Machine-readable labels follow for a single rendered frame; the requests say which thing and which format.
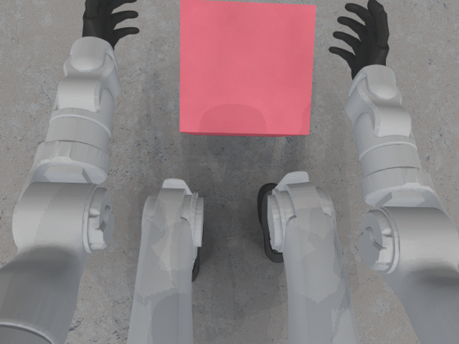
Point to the left robot hand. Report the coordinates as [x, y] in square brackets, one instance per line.
[99, 22]

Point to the robot right forearm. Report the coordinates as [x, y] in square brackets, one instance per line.
[387, 151]

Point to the carton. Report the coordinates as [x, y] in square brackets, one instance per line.
[246, 68]

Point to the robot shin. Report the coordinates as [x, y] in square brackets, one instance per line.
[301, 177]
[150, 204]

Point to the right robot hand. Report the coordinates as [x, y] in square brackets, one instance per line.
[373, 47]

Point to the right robot shin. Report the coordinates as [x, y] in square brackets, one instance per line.
[301, 177]

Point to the left robot shin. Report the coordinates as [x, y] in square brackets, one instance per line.
[150, 204]

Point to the robot left upper arm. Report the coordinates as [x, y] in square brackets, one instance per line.
[58, 226]

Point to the robot left forearm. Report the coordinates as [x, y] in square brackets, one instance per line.
[75, 150]

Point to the robot right upper arm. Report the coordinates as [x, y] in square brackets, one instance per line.
[416, 250]

